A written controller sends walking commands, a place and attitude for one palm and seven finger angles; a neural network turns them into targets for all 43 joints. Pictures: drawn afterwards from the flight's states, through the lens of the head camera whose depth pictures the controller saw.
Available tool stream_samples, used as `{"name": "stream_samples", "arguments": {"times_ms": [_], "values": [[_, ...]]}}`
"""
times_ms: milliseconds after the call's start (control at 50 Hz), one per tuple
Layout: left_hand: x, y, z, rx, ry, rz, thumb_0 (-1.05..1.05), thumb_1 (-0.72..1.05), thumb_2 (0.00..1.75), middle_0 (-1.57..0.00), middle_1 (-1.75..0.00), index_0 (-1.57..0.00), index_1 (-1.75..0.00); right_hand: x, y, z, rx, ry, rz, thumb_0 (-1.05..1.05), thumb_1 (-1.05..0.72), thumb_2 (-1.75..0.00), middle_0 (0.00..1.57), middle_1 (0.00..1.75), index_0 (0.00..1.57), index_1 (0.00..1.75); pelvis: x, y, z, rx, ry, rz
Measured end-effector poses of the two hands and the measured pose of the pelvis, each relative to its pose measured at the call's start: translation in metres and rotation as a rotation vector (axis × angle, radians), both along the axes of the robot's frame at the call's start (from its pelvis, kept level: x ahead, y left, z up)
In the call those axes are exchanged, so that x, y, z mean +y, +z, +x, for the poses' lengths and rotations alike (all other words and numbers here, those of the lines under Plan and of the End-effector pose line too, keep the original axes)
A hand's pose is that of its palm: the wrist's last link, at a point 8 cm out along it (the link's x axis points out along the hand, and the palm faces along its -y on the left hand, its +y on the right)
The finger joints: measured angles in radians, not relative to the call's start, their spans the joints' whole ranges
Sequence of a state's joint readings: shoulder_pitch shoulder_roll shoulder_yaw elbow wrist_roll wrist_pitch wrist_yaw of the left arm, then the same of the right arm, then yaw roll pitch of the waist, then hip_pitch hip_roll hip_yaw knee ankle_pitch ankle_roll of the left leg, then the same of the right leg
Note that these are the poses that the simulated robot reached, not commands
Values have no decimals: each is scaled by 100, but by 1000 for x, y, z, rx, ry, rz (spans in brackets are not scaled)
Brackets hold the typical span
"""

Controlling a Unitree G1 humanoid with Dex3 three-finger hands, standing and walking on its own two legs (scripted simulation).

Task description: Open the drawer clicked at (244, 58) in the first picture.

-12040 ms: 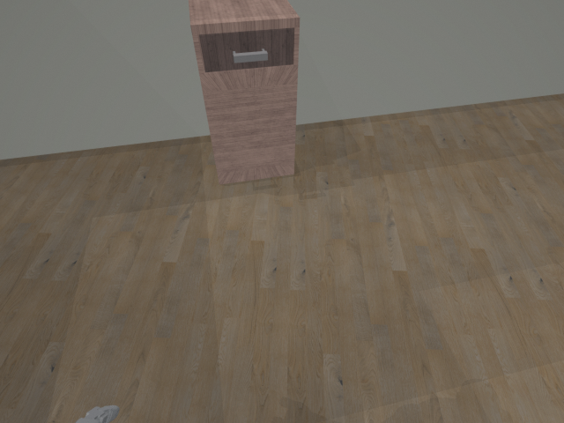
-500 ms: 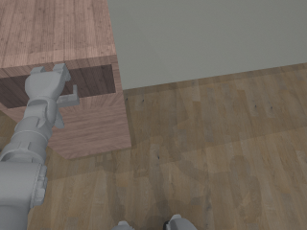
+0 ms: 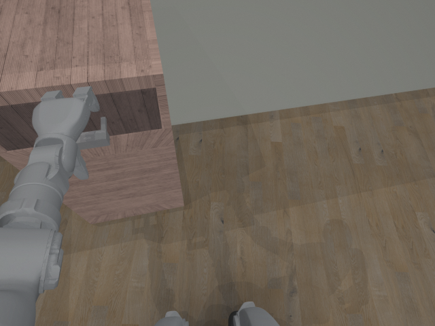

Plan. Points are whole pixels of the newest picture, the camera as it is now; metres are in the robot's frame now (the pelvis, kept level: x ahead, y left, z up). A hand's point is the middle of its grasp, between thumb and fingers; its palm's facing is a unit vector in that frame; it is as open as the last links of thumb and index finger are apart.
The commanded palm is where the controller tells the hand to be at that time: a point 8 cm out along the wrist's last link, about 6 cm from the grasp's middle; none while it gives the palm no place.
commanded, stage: move the hooked fingers above the handle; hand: left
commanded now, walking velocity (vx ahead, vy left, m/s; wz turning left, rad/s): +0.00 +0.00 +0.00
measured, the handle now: (76, 133) +0.52 +0.28 -0.04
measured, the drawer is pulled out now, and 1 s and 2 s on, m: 0.00 0.00 0.00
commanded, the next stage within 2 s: lower the fingers behind the handle in 1.26 s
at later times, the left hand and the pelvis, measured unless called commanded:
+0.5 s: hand (60, 139) +0.48 +0.28 +0.01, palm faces -0.11 -0.04 -0.99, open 13.8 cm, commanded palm +0.47 +0.27 +0.07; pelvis +0.00 +0.01 +0.00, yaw -1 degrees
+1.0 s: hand (66, 134) +0.48 +0.27 +0.01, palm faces -0.09 -0.06 -0.99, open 13.7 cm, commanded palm +0.47 +0.26 +0.07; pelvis +0.01 +0.01 +0.00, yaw +0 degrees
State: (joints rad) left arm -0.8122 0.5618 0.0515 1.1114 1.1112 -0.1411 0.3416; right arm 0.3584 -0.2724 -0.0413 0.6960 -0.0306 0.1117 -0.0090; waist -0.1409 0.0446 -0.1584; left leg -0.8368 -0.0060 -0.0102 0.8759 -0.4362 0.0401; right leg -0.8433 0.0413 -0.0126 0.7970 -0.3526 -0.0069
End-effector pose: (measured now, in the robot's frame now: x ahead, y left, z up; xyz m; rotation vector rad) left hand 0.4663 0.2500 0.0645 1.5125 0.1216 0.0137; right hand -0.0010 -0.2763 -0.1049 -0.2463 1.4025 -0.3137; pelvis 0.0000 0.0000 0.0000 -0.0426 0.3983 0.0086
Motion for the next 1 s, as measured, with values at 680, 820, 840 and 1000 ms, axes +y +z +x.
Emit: {"name": "stream_samples", "arguments": {"times_ms": [680,820,840,1000], "values": [[31,-8,-4,-5,50,19,0,-49,30,-34,-120,-32,-121,13,-2,-6,48,-5,9,0,-90,-90,20,30,20,30,13,-2,3,10,3,-15],[28,-4,-3,18,83,22,0,-49,30,-34,-120,-35,-122,22,-4,3,24,-3,38,0,-90,-90,20,30,20,30,13,1,5,-4,10,-16],[27,-3,-3,24,86,23,0,-49,30,-34,-120,-35,-122,23,-3,4,18,-4,41,0,-90,-90,20,30,20,30,13,2,5,-6,10,-16],[17,6,-1,28,65,2,0,-49,30,-33,-120,-34,-121,23,-2,5,-4,-7,49,0,-90,-90,20,30,20,30,10,5,5,-23,2,-10]]}}
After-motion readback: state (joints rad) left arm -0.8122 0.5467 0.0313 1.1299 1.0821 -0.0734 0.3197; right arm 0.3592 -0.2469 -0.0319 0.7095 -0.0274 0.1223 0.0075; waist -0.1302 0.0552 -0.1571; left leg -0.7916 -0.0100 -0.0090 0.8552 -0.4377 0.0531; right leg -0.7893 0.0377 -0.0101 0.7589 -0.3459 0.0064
